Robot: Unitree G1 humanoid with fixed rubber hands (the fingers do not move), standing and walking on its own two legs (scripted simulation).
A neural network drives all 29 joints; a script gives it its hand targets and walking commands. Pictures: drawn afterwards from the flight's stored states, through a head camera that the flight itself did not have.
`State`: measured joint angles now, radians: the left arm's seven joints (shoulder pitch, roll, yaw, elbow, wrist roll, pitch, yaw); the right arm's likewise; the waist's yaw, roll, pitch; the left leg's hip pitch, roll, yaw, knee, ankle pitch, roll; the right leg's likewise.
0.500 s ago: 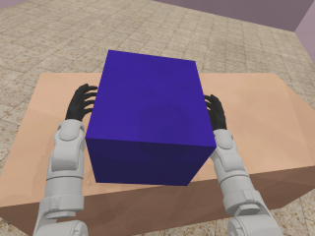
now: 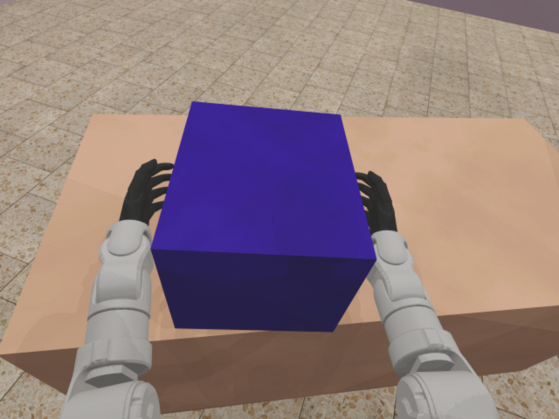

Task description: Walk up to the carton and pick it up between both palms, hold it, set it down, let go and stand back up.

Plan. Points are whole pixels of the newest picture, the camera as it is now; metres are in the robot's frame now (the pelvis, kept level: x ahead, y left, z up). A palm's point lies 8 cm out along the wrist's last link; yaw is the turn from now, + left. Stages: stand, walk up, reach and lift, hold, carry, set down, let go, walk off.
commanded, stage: set down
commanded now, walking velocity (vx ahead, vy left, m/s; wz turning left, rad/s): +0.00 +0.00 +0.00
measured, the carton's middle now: (262, 215) +0.42 +0.07 +0.03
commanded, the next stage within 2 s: none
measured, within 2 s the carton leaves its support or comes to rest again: neither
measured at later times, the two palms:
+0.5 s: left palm (140, 216) +0.36 +0.25 +0.07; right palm (368, 219) +0.41 -0.10 +0.07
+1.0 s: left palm (137, 215) +0.37 +0.26 +0.05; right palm (355, 215) +0.43 -0.08 +0.05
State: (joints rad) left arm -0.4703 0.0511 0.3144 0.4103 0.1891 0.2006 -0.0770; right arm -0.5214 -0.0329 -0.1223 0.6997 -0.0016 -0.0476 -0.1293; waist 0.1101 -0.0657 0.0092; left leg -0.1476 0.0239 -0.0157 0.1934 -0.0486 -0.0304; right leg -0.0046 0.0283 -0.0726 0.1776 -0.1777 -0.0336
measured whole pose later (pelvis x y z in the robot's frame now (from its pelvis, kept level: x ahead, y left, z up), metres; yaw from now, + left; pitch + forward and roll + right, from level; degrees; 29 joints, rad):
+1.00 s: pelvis +0.00 +0.01 +0.00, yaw +1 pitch +13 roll -1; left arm -0.68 0.06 0.44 0.83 0.21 -0.04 -0.07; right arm -0.71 -0.02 -0.35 0.92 -0.20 -0.13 -0.05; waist 0.13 -0.04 -0.10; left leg -0.40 0.02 -0.02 0.16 0.01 -0.01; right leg -0.24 0.02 -0.08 0.12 -0.11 -0.02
